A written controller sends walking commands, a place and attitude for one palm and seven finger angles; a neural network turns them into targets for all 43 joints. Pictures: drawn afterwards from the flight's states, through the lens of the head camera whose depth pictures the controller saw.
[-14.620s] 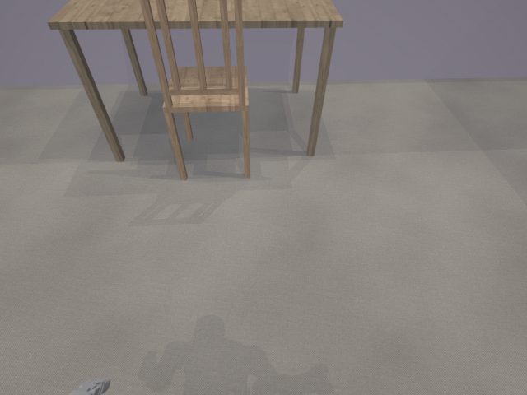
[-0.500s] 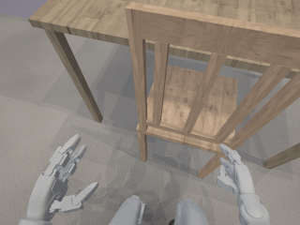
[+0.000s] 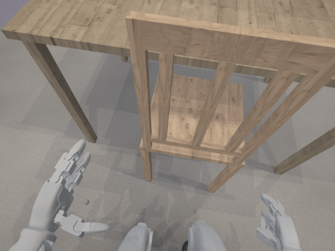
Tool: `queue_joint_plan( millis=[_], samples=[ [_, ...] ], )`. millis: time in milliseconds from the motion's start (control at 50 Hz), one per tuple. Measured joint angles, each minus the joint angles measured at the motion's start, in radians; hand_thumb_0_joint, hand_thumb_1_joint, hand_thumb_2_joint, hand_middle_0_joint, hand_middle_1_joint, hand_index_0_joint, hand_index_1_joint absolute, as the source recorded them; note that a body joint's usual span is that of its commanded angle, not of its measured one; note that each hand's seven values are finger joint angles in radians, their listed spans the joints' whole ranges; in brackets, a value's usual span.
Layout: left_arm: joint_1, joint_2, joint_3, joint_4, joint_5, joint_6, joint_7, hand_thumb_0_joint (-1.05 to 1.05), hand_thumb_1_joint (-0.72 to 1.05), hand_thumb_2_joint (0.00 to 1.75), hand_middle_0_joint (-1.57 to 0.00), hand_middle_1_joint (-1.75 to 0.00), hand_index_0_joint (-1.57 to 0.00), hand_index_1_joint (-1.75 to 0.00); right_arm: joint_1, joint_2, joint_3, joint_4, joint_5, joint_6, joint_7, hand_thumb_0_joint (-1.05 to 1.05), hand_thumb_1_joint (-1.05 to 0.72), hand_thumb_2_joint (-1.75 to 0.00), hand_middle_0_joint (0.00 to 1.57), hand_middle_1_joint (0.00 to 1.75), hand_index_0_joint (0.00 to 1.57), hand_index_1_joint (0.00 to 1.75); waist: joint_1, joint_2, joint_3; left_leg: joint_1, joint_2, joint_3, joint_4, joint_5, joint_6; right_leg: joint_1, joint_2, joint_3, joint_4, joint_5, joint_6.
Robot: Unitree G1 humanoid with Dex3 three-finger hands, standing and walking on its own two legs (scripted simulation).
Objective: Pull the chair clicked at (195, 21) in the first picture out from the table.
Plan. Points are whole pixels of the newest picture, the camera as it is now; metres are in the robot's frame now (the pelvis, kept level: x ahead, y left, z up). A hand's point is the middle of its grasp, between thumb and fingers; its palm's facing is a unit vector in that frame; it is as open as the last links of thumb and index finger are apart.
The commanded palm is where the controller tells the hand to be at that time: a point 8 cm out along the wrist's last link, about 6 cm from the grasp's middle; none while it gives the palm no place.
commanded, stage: raise the hand toward the chair's back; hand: left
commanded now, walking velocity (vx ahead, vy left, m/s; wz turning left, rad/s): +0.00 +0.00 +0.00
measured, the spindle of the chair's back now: (207, 113) +0.44 -0.08 +0.04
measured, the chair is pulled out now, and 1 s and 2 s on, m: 0.00 0.00 0.00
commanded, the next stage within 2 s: aim the fingers beside a spindle in 0.98 s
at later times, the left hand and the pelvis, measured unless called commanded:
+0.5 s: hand (65, 187) +0.24 +0.21 +0.07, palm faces -0.08 -0.99 -0.08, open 16.9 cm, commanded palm +0.22 +0.26 +0.06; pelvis +0.00 +0.00 +0.02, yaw +1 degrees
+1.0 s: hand (70, 189) +0.24 +0.20 +0.05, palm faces -0.12 -0.99 -0.07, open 16.9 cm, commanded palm +0.22 +0.26 +0.06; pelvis +0.00 +0.00 +0.02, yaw +0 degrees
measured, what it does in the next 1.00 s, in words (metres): stands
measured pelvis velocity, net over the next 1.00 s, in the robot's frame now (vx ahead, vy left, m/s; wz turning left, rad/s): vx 0.00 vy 0.00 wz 0.01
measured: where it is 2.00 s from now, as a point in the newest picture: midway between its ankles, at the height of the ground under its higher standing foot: outside the picture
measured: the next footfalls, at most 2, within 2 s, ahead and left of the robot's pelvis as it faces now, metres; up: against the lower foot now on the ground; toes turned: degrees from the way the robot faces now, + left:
none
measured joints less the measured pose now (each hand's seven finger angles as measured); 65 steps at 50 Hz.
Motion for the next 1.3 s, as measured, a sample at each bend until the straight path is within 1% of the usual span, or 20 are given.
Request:
queue_joint_plan(
  millis=[80, 180, 260, 360, 420, 500, 540, 580, 640, 680, 760, 840, 900, 960, 1000, 1080, 1160, 1240, 1300],
  samples=[
    [-0.009, 0.017, 0.009, -0.004, -0.004, 0.041, 0.011, 0.0, -0.29, 0.38, -0.08, -0.11, -0.08, -0.12, -0.016, 0.02, 0.009, -0.02, 0.003, 0.003, -0.003, 0.01, -0.91, -0.9, 0.2, 0.3, 0.2, 0.3, -0.003, 0.001, 0.001, 0.03, 0.005, -0.002, -0.022, 0.009, -0.002, 0.032, 0.005, -0.002, -0.027, 0.012, -0.001],
    [-0.02, 0.02, 0.039, -0.005, -0.017, 0.034, 0.027, -0.01, -0.4, 0.34, -0.07, -0.1, -0.07, -0.1, -0.016, 0.042, 0.033, -0.03, 0.002, 0.006, 0.002, 0.01, -0.91, -0.9, 0.2, 0.3, 0.2, 0.3, 0.008, 0.009, -0.012, 0.07, 0.004, -0.008, -0.062, 0.026, -0.002, 0.077, 0.004, -0.006, -0.071, 0.028, 0.0],
    [-0.062, 0.019, 0.053, 0.062, -0.019, 0.043, -0.002, -0.01, -0.45, 0.32, -0.06, -0.09, -0.06, -0.09, -0.021, 0.044, 0.057, -0.029, 0.003, 0.01, 0.001, 0.01, -0.9, -0.9, 0.2, 0.3, 0.21, 0.3, 0.014, 0.014, -0.013, 0.079, 0.001, -0.013, -0.073, 0.034, -0.001, 0.089, 0.001, -0.011, -0.084, 0.034, 0.0],
    [-0.098, 0.034, 0.052, 0.11, -0.02, 0.069, -0.045, -0.01, -0.48, 0.3, -0.06, -0.08, -0.06, -0.09, -0.02, 0.039, 0.07, -0.023, 0.0, 0.002, -0.004, 0.01, -0.9, -0.9, 0.2, 0.3, 0.21, 0.3, 0.014, 0.013, 0.002, 0.084, 0.003, -0.017, -0.075, 0.037, -0.003, 0.096, 0.003, -0.014, -0.089, 0.038, -0.002],
    [-0.101, 0.043, 0.063, 0.096, -0.028, 0.056, -0.05, -0.01, -0.49, 0.3, -0.06, -0.08, -0.06, -0.09, -0.011, 0.036, 0.066, -0.011, -0.004, -0.004, -0.006, 0.01, -0.9, -0.9, 0.2, 0.3, 0.21, 0.3, 0.012, 0.011, 0.007, 0.093, 0.006, -0.017, -0.082, 0.039, -0.004, 0.106, 0.006, -0.015, -0.099, 0.042, -0.003],
    [-0.127, 0.051, 0.099, 0.108, -0.045, 0.031, -0.053, -0.01, -0.49, 0.3, -0.06, -0.08, -0.06, -0.09, 0.001, 0.028, 0.058, 0.011, -0.004, -0.006, -0.006, 0.01, -0.9, -0.9, 0.2, 0.3, 0.21, 0.3, 0.01, 0.011, 0.005, 0.103, 0.007, -0.018, -0.094, 0.043, -0.005, 0.117, 0.007, -0.015, -0.111, 0.046, -0.003],
    [-0.147, 0.054, 0.114, 0.135, -0.049, 0.034, -0.059, -0.01, -0.49, 0.3, -0.06, -0.08, -0.06, -0.09, 0.005, 0.021, 0.055, 0.018, -0.001, -0.003, -0.006, 0.01, -0.9, -0.9, 0.2, 0.3, 0.21, 0.3, 0.007, 0.014, 0.004, 0.106, 0.006, -0.018, -0.099, 0.046, -0.005, 0.12, 0.006, -0.015, -0.115, 0.048, -0.003],
    [-0.159, 0.055, 0.118, 0.162, -0.054, 0.051, -0.07, -0.01, -0.49, 0.3, -0.06, -0.08, -0.06, -0.09, 0.01, 0.015, 0.053, 0.019, 0.002, -0.001, -0.006, 0.01, -0.9, -0.9, 0.2, 0.3, 0.21, 0.3, 0.003, 0.017, 0.004, 0.109, 0.006, -0.016, -0.105, 0.049, -0.004, 0.122, 0.006, -0.013, -0.12, 0.051, -0.002],
    [-0.154, 0.053, 0.106, 0.182, -0.054, 0.076, -0.086, -0.01, -0.49, 0.3, -0.06, -0.08, -0.06, -0.08, 0.016, 0.007, 0.049, 0.014, 0.005, -0.002, -0.006, 0.01, -0.9, -0.9, 0.2, 0.3, 0.21, 0.3, -0.003, 0.018, 0.006, 0.113, 0.006, -0.011, -0.114, 0.052, -0.002, 0.124, 0.006, -0.008, -0.128, 0.055, 0.0],
    [-0.143, 0.05, 0.094, 0.179, -0.051, 0.079, -0.089, -0.01, -0.49, 0.3, -0.06, -0.08, -0.06, -0.08, 0.02, 0.005, 0.047, 0.01, 0.002, -0.006, -0.006, 0.01, -0.9, -0.9, 0.2, 0.3, 0.21, 0.3, -0.007, 0.015, 0.008, 0.115, 0.007, -0.008, -0.119, 0.054, -0.002, 0.124, 0.007, -0.005, -0.132, 0.057, 0.0],
    [-0.124, 0.046, 0.089, 0.145, -0.044, 0.042, -0.069, -0.01, -0.49, 0.3, -0.06, -0.08, -0.06, -0.09, 0.025, 0.008, 0.041, 0.012, -0.006, -0.019, -0.002, 0.01, -0.9, -0.9, 0.2, 0.3, 0.21, 0.3, -0.008, 0.005, 0.01, 0.111, 0.009, -0.007, -0.117, 0.053, -0.004, 0.119, 0.009, -0.004, -0.129, 0.057, -0.002],
    [-0.135, 0.045, 0.105, 0.14, -0.044, 0.008, -0.052, -0.01, -0.49, 0.3, -0.06, -0.08, -0.06, -0.09, 0.02, 0.011, 0.04, 0.022, -0.009, -0.019, 0.006, 0.01, -0.9, -0.9, 0.2, 0.3, 0.21, 0.3, -0.005, 0.004, 0.008, 0.102, 0.008, -0.012, -0.107, 0.049, -0.006, 0.112, 0.008, -0.01, -0.12, 0.052, -0.004],
    [-0.147, 0.046, 0.11, 0.161, -0.044, 0.021, -0.06, -0.01, -0.49, 0.3, -0.06, -0.08, -0.06, -0.09, 0.011, 0.013, 0.045, 0.022, -0.005, -0.013, 0.007, 0.01, -0.9, -0.9, 0.2, 0.3, 0.21, 0.3, -0.002, 0.009, 0.007, 0.098, 0.007, -0.015, -0.102, 0.048, -0.006, 0.109, 0.007, -0.012, -0.115, 0.05, -0.004],
    [-0.142, 0.047, 0.099, 0.168, -0.04, 0.051, -0.074, -0.01, -0.49, 0.3, -0.06, -0.08, -0.06, -0.08, 0.005, 0.015, 0.049, 0.014, -0.003, -0.011, 0.006, 0.01, -0.9, -0.9, 0.2, 0.3, 0.21, 0.3, 0.0, 0.016, 0.009, 0.1, 0.007, -0.015, -0.105, 0.049, -0.005, 0.112, 0.007, -0.012, -0.119, 0.051, -0.003],
    [-0.132, 0.048, 0.09, 0.158, -0.038, 0.058, -0.08, -0.01, -0.49, 0.3, -0.06, -0.08, -0.06, -0.08, 0.003, 0.018, 0.051, 0.009, -0.003, -0.013, 0.004, 0.01, -0.9, -0.9, 0.2, 0.3, 0.21, 0.3, 0.002, 0.019, 0.008, 0.103, 0.007, -0.014, -0.109, 0.051, -0.005, 0.114, 0.007, -0.011, -0.122, 0.053, -0.003],
    [-0.126, 0.045, 0.09, 0.14, -0.043, 0.037, -0.074, -0.01, -0.49, 0.3, -0.06, -0.08, -0.06, -0.09, 0.0, 0.022, 0.054, 0.009, -0.007, -0.019, 0.003, 0.01, -0.9, -0.9, 0.2, 0.3, 0.21, 0.3, 0.007, 0.02, 0.006, 0.105, 0.007, -0.014, -0.11, 0.052, -0.007, 0.115, 0.007, -0.011, -0.122, 0.053, -0.004],
    [-0.153, 0.04, 0.102, 0.161, -0.047, 0.019, -0.068, -0.01, -0.49, 0.3, -0.06, -0.08, -0.06, -0.09, -0.003, 0.02, 0.057, 0.013, -0.007, -0.019, 0.004, 0.01, -0.9, -0.9, 0.2, 0.3, 0.21, 0.3, 0.012, 0.019, 0.002, 0.095, 0.004, -0.016, -0.101, 0.05, -0.008, 0.105, 0.004, -0.013, -0.11, 0.048, -0.006],
    [-0.189, 0.023, 0.068, 0.191, -0.036, 0.037, -0.069, -0.01, -0.49, 0.3, -0.06, -0.08, -0.06, -0.08, -0.005, 0.009, 0.059, 0.009, -0.005, -0.021, 0.004, 0.01, -0.9, -0.9, 0.2, 0.3, 0.21, 0.3, 0.013, 0.024, 0.005, 0.08, 0.001, -0.02, -0.087, 0.047, -0.009, 0.091, 0.001, -0.018, -0.096, 0.044, -0.007],
    [-0.2, 0.009, 0.024, 0.184, -0.013, 0.051, -0.061, -0.01, -0.5, 0.3, -0.06, -0.08, -0.06, -0.08, -0.003, 0.006, 0.058, 0.004, -0.008, -0.024, 0.004, 0.01, -0.9, -0.9, 0.2, 0.3, 0.21, 0.3, 0.009, 0.024, 0.007, 0.068, 0.001, -0.018, -0.079, 0.046, -0.009, 0.078, 0.001, -0.016, -0.086, 0.042, -0.007]
  ],
)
